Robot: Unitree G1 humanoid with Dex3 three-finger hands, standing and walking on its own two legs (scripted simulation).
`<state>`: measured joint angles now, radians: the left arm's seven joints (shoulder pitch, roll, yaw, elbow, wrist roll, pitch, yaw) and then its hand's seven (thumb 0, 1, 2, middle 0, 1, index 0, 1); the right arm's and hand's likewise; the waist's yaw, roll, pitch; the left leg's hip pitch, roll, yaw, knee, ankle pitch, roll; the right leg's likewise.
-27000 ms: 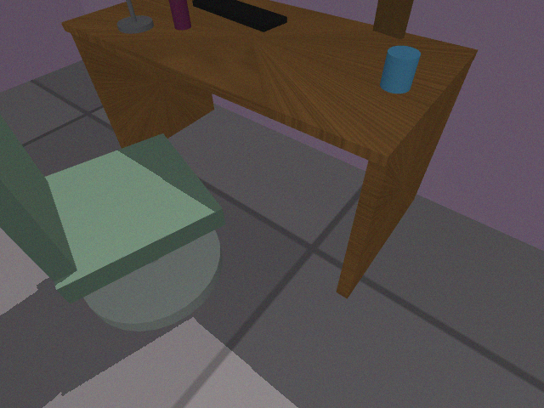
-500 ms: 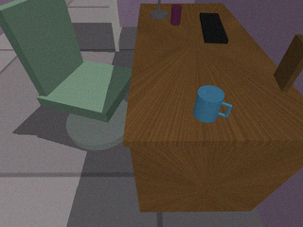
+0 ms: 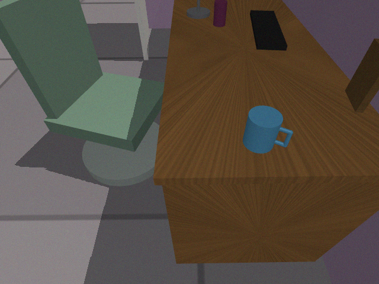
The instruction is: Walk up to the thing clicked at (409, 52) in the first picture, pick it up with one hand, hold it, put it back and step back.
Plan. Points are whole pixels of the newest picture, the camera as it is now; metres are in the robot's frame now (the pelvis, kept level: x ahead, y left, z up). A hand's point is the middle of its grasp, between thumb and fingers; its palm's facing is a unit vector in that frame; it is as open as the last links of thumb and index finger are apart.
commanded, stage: home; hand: right
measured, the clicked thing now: (267, 131) +0.52 -0.19 +0.01
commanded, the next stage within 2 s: stand in 0.16 s
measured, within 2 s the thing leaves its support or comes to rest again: neither
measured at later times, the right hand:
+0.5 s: hand out of the picture +0.08 -0.26 -0.15, palm faces -0.02 +0.94 -0.35, open 14.6 cm
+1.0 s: hand out of the picture +0.07 -0.26 -0.16, palm faces -0.02 +0.94 -0.34, open 7.5 cm
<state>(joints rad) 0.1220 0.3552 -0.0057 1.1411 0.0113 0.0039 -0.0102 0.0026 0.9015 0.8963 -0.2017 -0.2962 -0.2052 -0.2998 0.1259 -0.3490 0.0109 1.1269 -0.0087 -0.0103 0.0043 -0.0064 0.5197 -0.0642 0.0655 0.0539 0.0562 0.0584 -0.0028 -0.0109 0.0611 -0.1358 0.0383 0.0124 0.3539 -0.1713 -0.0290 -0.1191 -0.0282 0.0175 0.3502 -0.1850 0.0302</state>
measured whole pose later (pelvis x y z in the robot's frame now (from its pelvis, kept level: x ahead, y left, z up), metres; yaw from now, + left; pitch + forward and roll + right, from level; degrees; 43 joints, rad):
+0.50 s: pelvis +0.01 +0.00 +0.00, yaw +0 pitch -3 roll +0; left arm 0.11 0.35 0.00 1.13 0.01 0.00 -0.01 0.00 0.90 0.90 -0.20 -0.30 -0.21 -0.30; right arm 0.12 -0.35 0.00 1.13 -0.01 -0.01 0.00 -0.01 0.17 -0.42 0.17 0.22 0.16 0.23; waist 0.00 -0.01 0.06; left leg -0.12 0.04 0.01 0.34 -0.18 -0.03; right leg -0.10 -0.03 0.02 0.34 -0.19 0.03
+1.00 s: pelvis +0.01 +0.00 +0.00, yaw +0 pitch -2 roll +0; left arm 0.13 0.35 0.00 1.13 0.01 0.00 -0.01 0.00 0.90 0.90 -0.20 -0.30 -0.21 -0.30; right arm 0.13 -0.34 0.00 1.13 -0.01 -0.01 0.01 0.00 -0.88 -0.90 0.21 0.30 0.20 0.30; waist -0.01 -0.01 0.06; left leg -0.12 0.04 0.02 0.33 -0.17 -0.03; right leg -0.11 -0.03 0.02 0.34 -0.19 0.03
